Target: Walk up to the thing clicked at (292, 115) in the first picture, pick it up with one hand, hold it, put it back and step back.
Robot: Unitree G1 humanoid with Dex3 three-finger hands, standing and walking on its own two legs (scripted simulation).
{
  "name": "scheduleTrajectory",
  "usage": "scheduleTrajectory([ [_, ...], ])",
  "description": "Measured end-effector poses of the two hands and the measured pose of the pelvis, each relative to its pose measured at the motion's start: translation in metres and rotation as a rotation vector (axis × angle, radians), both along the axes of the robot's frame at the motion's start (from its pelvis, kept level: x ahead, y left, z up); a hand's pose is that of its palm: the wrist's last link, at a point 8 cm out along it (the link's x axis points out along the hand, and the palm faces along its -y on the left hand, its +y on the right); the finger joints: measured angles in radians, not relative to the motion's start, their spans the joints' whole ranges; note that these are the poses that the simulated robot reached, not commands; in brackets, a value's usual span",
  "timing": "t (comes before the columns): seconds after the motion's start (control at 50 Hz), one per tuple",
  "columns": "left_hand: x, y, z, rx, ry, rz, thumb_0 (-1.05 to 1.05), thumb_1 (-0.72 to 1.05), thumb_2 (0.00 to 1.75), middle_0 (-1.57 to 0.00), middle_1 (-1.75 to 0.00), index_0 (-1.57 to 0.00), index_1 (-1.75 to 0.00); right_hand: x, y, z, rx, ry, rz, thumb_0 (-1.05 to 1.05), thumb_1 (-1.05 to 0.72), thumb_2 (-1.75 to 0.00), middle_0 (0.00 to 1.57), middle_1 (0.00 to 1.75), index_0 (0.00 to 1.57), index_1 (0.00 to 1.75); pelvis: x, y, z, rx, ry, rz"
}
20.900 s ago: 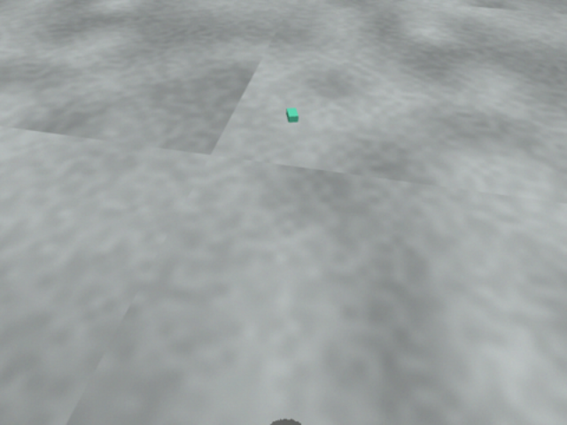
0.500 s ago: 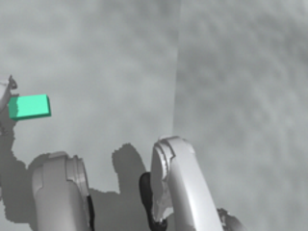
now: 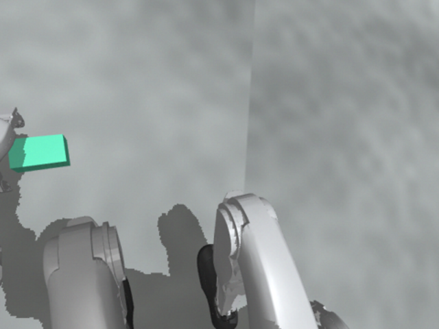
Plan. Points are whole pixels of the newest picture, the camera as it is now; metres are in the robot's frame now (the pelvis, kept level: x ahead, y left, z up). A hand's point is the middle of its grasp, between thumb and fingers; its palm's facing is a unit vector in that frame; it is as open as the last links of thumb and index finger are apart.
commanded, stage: approach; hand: left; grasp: from above
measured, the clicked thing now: (40, 153) +0.48 +0.28 -0.30
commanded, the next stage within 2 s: close in in 0.58 s
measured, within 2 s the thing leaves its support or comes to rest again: neither
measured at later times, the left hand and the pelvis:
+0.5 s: hand (27, 142) +0.47 +0.27 -0.19, palm faces -0.48 -0.07 -0.87, open 13.0 cm; pelvis +0.00 +0.00 +0.00, yaw -1 degrees
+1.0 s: hand (26, 151) +0.46 +0.28 -0.21, palm faces -0.48 -0.09 -0.87, open 12.7 cm; pelvis +0.00 +0.00 +0.00, yaw -1 degrees
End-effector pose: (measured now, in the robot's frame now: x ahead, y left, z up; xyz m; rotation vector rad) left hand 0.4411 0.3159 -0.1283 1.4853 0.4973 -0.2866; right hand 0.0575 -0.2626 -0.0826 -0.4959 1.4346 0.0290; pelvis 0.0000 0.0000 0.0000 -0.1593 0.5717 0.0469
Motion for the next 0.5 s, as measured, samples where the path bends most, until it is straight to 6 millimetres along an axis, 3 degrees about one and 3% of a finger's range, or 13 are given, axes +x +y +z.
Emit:
scheduleTrajectory([
  [0.12,0.009,-0.017,-0.001,-0.007,-0.008,-0.045,0.00,-0.33,0.84,-0.25,-0.86,-0.26,-0.86,-0.001,0.001,0.001,-0.002,-0.003,0.007,0.01,-0.91,-0.90,0.20,0.30,0.20,0.30,0.000,0.000,-0.001,0.002,0.000,0.000],
  [0.32,0.044,-0.058,0.007,-0.009,-0.089,-0.056,0.00,-0.34,0.86,-0.24,-0.88,-0.25,-0.88,-0.017,0.002,0.009,-0.005,-0.016,-0.026,0.01,-0.91,-0.89,0.20,0.30,0.20,0.30,0.000,0.000,0.000,-0.002,0.014,-0.010],
  [0.42,0.047,-0.057,0.007,0.021,-0.055,0.001,0.00,-0.33,0.85,-0.25,-0.87,-0.25,-0.87,-0.030,0.003,0.007,0.021,0.001,-0.059,0.01,-0.91,-0.89,0.20,0.30,0.20,0.30,0.000,-0.001,0.001,0.003,0.016,-0.016],
  [0.5,0.035,-0.045,0.000,0.025,0.005,0.040,0.01,-0.33,0.85,-0.25,-0.86,-0.25,-0.86,-0.036,0.004,0.004,0.042,0.020,-0.074,0.01,-0.91,-0.89,0.20,0.30,0.20,0.30,-0.001,-0.002,0.001,0.007,0.011,-0.016],
])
